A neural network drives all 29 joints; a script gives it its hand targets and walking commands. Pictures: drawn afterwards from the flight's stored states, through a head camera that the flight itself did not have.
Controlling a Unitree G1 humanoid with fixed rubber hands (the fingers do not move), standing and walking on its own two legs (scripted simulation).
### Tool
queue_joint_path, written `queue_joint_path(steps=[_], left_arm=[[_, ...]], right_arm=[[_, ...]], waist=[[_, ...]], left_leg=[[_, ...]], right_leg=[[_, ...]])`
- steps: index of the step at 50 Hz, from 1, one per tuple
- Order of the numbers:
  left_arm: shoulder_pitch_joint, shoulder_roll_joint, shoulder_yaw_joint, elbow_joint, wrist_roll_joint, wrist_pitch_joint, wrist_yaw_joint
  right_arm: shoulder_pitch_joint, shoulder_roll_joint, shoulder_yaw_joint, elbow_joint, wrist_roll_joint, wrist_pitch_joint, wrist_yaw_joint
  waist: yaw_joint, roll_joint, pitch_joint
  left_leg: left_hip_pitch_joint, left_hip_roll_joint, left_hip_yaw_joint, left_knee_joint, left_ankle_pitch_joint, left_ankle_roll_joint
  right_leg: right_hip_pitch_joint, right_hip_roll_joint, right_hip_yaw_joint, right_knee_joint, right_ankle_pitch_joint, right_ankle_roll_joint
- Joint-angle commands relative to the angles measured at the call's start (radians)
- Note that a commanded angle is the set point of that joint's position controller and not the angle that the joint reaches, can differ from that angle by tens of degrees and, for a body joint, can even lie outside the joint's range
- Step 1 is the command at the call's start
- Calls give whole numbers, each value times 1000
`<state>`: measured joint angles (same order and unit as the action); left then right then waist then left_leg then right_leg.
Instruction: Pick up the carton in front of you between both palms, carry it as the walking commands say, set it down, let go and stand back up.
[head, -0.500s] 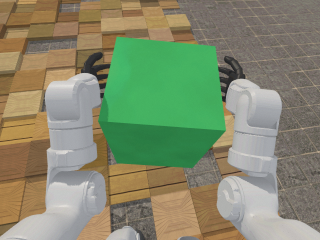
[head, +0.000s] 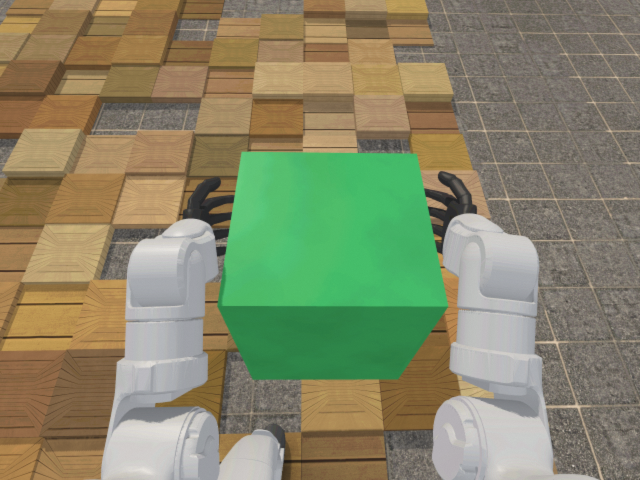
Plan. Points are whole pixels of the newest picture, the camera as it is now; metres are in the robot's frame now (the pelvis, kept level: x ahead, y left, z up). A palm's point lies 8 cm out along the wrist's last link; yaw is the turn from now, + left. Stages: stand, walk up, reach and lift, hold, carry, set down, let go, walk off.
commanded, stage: carry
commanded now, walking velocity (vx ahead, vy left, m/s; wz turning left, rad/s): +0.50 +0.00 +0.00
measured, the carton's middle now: (327, 276) +0.35 +0.04 +0.00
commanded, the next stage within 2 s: none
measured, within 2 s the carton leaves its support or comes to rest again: neither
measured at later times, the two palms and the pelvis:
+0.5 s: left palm (312, 32) +0.72 +0.11 +0.11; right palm (501, 47) +0.74 -0.19 +0.10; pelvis +0.36 -0.02 +0.00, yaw -1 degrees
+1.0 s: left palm out of the picture +1.03 +0.15 +0.10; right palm out of the picture +1.01 -0.15 +0.11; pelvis +0.73 +0.02 +0.01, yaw -1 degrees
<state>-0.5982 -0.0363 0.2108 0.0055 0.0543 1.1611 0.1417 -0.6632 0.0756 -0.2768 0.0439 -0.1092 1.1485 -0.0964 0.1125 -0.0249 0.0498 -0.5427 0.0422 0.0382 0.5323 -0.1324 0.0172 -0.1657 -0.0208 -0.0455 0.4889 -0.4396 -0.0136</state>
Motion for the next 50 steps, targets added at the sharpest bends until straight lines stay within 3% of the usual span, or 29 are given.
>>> queue_joint_path(steps=[1, 2, 4, 5, 7, 10, 13, 14, 15, 16, 17, 19, 23, 24, 27, 28, 30, 32, 34, 35, 37, 38, 40, 41, 44, 45, 47, 48, 50], left_arm=[[-825, -1062, -797, -166, -540, -43, -268], [-844, -1062, -798, -198, -546, -36, -264], [-782, -1016, -763, -128, -512, -23, -260], [-753, -1032, -754, -180, -483, -22, -255], [-710, -992, -696, -140, -439, -2, -253], [-696, -941, -685, -89, -378, 15, -227], [-600, -924, -619, 84, -306, 20, -221], [-589, -930, -585, 109, -294, 20, -227], [-572, -927, -570, 179, -294, 17, -228], [-561, -949, -539, 224, -280, 10, -228], [-648, -971, -559, 128, -292, -12, -228], [-770, -1018, -607, 4, -364, -24, -231], [-926, -1034, -659, -225, -456, -18, -236], [-921, -1009, -634, -224, -470, -8, -236], [-711, -982, -634, -111, -465, 41, -253], [-713, -1013, -662, -119, -491, 52, -266], [-780, -976, -659, -238, -491, 64, -281], [-726, -1056, -677, -219, -519, 73, -301], [-804, -1003, -719, -338, -544, 92, -300], [-648, -1019, -695, -200, -515, 127, -304], [-628, -965, -696, -313, -450, 137, -291], [-589, -995, -670, -375, -440, 134, -280], [-521, -1006, -674, -390, -356, 129, -261], [-465, -1016, -668, -399, -369, 121, -257], [-134, -1047, -696, -284, -266, 113, -243], [-188, -1020, -730, -401, -277, 94, -247], [-136, -1042, -768, -354, -251, 91, -244], [-141, -1005, -770, -349, -244, 93, -245], [-54, -1023, -802, -322, -218, 81, -241]], right_arm=[[-568, 919, 672, -91, 342, -30, 144], [-542, 921, 688, -106, 347, -31, 140], [-557, 879, 722, -123, 343, -11, 145], [-617, 931, 789, -233, 398, -12, 158], [-667, 950, 807, -255, 450, 8, 170], [-656, 956, 788, -110, 483, 35, 198], [-702, 958, 767, -98, 506, 31, 229], [-666, 940, 764, -8, 504, 45, 243], [-699, 963, 768, -2, 528, 42, 251], [-724, 983, 759, 30, 508, 37, 245], [-800, 1048, 759, 10, 544, 26, 247], [-815, 1085, 756, -15, 574, 17, 253], [-815, 1097, 740, -76, 529, 17, 185], [-731, 1072, 705, -24, 510, 26, 161], [-558, 1015, 687, -25, 406, 52, 119], [-553, 1004, 649, -54, 381, 53, 117], [-469, 1023, 635, 17, 355, 85, 124], [-535, 956, 674, -190, 338, 77, 122], [-425, 920, 646, -150, 288, 102, 128], [-403, 851, 627, -163, 281, 119, 129], [-317, 899, 642, -173, 275, 143, 156], [-305, 992, 687, -249, 343, 144, 176], [-354, 1019, 719, -367, 379, 148, 211], [-337, 1044, 748, -450, 397, 149, 228], [-177, 978, 780, -470, 388, 152, 242], [-123, 984, 804, -500, 396, 139, 256], [-131, 967, 798, -495, 426, 129, 274], [-95, 966, 819, -451, 436, 126, 286], [-127, 957, 818, -478, 457, 124, 299]], waist=[[-194, 363, -731], [-217, 327, -742], [-216, 131, -662], [-199, 67, -680], [-172, 81, -611], [-172, 289, -493], [-118, 201, -479], [-90, 91, -506], [-56, -217, -573], [-48, -329, -582], [-58, -219, -616], [-26, -80, -541], [-24, -145, -559], [-26, -256, -526], [-34, -227, -490], [-38, -145, -489], [-47, -146, -446], [-87, -91, -466], [-177, 72, -571], [-176, 354, -634], [-187, 231, -666], [-137, 46, -630], [-123, 131, -557], [-138, 94, -523], [-146, 168, -505], [-140, 197, -530], [-136, 225, -499], [-125, 162, -446], [-130, 138, -412]], left_leg=[[1134, 292, -350, -34, 918, 240], [1213, 328, -384, 11, 963, 287], [1068, 384, -479, -43, 663, 268], [1032, 354, -386, -42, 568, 256], [815, 245, -223, -112, 509, 163], [677, 233, -92, -127, 350, 93], [443, 134, 76, -12, 352, 24], [240, 102, 100, 127, 193, -33], [10, -17, 96, 402, -121, -59], [-174, -67, 23, 599, -415, -42], [-195, -9, -71, 694, -464, -26], [-315, 26, -60, 683, -358, -22], [-190, 7, 20, 448, -188, -25], [-204, -4, 25, 454, -174, -28], [-155, -38, 67, 202, -97, -34], [-69, -42, 84, 118, -17, -10], [82, -93, 169, -62, 135, -5], [315, -109, 208, -141, 166, 12], [833, 48, 30, -66, 323, 90], [1017, 289, -356, -39, 694, 192], [995, 381, -571, -129, 426, 284], [933, 334, -481, -186, 232, 234], [763, 206, -243, -236, 282, 76], [772, 179, -165, -215, 407, 11], [838, 186, -135, -184, 690, -11], [869, 190, -133, -179, 750, -40], [844, 181, -71, -207, 696, 11], [821, 178, -68, -235, 631, 32], [782, 147, -43, -224, 722, -35]], right_leg=[[-555, 101, -16, 680, -90, 40], [-669, 88, 56, 852, -155, 26], [-737, 12, 68, 862, -127, 28], [-708, -27, 112, 780, -55, 28], [-557, -35, 76, 603, 50, 26], [-472, -47, 37, 191, 121, 36], [-23, 87, -161, -27, 398, 22], [197, -7, -38, -16, 349, -32], [387, -263, 373, -73, 350, -131], [469, -381, 595, -109, 592, -259], [507, -353, 512, -50, 660, -270], [531, -277, 371, -10, 829, -208], [460, -182, 154, -61, 748, -143], [440, -151, 149, -65, 744, -146], [416, -145, 118, -105, 781, -142], [362, -133, 82, -117, 784, -133], [289, -88, 8, -108, 879, -115], [220, -107, -20, 66, 973, -89], [-164, -16, -76, 459, 601, -30], [-461, 94, -30, 743, -53, -2], [-600, 53, 70, 948, -90, -37], [-603, -14, 85, 868, 9, -53], [-470, -62, 71, 681, 170, -1], [-488, -32, 27, 604, 179, 6], [-544, 9, -31, 542, 173, 19], [-534, 16, -51, 543, 183, 17], [-570, 11, -64, 547, 180, 17], [-590, 16, -84, 515, 171, 13], [-565, 26, -98, 475, 200, 5]])
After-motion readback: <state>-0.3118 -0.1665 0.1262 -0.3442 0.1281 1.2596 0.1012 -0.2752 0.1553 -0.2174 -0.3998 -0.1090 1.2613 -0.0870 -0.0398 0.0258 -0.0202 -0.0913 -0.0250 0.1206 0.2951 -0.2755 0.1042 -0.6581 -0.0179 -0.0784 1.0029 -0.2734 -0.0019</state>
